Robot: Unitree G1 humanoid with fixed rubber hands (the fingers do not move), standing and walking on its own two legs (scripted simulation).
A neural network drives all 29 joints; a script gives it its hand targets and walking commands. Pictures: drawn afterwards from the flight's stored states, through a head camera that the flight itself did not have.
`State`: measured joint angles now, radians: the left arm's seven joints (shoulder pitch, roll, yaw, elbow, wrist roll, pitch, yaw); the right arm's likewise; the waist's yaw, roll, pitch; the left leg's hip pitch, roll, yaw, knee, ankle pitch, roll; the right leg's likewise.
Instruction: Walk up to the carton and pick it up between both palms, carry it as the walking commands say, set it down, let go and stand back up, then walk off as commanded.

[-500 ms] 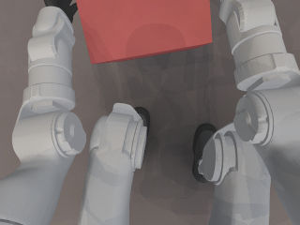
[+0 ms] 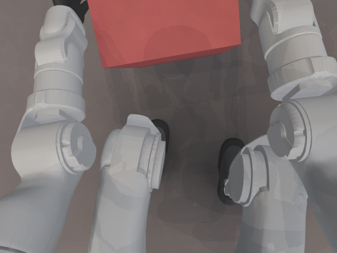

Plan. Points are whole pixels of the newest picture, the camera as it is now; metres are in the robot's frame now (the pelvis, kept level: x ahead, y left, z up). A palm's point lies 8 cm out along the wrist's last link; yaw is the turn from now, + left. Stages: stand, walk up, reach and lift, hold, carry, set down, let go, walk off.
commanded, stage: set down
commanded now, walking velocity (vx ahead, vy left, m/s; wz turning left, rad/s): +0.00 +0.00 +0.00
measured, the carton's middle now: out of the picture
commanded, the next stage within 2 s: let go in 1.80 s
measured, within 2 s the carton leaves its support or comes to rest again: neither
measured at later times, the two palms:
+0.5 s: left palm (59, 10) +0.49 +0.28 -0.15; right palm out of the picture +0.58 -0.08 -0.15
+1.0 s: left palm out of the picture +0.49 +0.29 -0.01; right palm out of the picture +0.59 -0.08 -0.01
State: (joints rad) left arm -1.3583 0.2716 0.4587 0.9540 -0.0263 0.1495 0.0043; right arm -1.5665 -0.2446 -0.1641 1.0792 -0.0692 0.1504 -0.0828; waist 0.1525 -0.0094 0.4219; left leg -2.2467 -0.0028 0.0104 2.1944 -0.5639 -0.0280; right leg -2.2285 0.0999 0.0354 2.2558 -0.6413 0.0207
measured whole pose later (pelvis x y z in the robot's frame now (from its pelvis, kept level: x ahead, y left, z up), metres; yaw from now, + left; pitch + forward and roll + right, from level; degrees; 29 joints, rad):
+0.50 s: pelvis -0.01 +0.01 +0.01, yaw +0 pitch +37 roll +2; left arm -1.41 0.34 0.30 1.15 -0.19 0.04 0.09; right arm -1.58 -0.42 0.08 1.16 0.16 0.12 -0.09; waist 0.16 0.00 0.38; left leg -2.27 0.00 0.02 2.13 -0.51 0.00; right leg -2.24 0.10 0.05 2.19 -0.59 0.04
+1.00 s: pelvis +0.00 +0.01 +0.10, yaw +0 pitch +44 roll +0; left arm -1.24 0.26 0.35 0.88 -0.11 0.17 0.10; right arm -1.46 -0.38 -0.09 1.06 0.04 0.21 -0.07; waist 0.16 -0.03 0.10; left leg -2.13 -0.03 -0.01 1.84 -0.48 -0.01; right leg -2.09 0.06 0.03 1.89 -0.57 0.03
